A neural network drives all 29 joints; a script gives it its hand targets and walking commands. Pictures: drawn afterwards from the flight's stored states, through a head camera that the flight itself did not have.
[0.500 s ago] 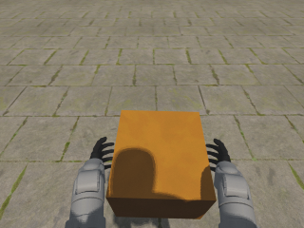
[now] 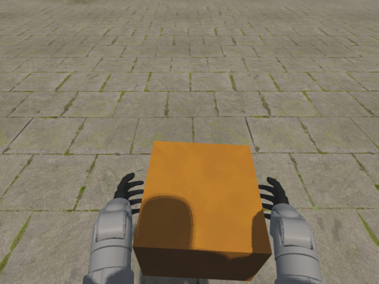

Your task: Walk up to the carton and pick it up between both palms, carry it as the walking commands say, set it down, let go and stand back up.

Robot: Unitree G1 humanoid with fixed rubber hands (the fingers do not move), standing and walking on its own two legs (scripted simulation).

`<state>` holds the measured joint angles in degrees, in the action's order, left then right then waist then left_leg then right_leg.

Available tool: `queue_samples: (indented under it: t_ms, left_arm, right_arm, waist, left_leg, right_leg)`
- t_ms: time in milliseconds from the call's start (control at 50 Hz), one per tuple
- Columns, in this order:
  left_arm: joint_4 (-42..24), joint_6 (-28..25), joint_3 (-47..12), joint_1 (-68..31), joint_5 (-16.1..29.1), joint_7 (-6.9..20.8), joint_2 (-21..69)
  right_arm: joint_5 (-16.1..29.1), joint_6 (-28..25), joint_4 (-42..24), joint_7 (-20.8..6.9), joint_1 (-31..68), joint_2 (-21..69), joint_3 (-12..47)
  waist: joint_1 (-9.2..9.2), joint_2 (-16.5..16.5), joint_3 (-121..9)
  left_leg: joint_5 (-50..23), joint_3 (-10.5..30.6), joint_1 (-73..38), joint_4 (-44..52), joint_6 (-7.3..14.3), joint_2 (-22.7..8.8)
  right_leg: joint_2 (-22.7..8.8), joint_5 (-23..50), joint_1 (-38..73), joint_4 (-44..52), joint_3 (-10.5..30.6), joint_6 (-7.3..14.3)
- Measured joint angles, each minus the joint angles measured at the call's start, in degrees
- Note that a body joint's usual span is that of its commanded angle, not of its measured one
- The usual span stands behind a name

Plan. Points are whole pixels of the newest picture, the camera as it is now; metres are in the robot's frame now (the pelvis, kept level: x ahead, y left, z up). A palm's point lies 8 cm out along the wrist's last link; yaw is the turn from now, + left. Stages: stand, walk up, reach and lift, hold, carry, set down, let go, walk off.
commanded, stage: reach and lift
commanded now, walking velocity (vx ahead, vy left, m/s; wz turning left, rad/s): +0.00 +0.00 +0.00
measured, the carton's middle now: (199, 207) +0.34 +0.00 -0.04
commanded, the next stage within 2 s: hold in 0.48 s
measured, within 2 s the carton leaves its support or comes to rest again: neither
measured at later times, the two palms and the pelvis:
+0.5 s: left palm (121, 209) +0.28 +0.17 +0.04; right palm (280, 215) +0.28 -0.17 +0.04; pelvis +0.01 +0.00 +0.00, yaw +0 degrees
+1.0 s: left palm (119, 211) +0.28 +0.17 +0.04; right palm (280, 215) +0.28 -0.17 +0.04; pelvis +0.00 +0.00 +0.00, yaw +1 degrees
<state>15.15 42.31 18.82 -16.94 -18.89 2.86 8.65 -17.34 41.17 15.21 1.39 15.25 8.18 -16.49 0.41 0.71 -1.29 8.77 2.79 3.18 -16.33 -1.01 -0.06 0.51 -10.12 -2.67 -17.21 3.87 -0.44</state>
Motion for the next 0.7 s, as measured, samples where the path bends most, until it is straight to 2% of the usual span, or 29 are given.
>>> queue_samples:
  t_ms: [200, 700]
  left_arm:
    - [-2.4, 0.0, -1.5, 2.4, 0.6, -0.5, -0.1]
    - [-4.7, 0.5, -3.5, 4.7, 1.6, -0.5, -0.5]
  right_arm:
    - [0.5, 0.5, -3.2, -1.7, -2.7, -0.1, 1.2]
    - [0.9, 1.4, -6.1, -1.9, -4.8, -0.4, 2.7]
  waist:
    - [-0.40, -0.1, 0.5]
    - [-0.45, -0.4, 1.3]
  left_leg:
    - [0.0, 0.0, -0.7, 0.7, 0.2, 0.2]
    - [-0.1, 0.4, -1.0, 0.4, 0.1, 0.1]
  right_leg:
    - [-0.2, 0.0, 0.8, 0.7, 0.0, -0.1]
    - [-0.1, 0.0, 1.2, 0.6, -0.4, 0.0]
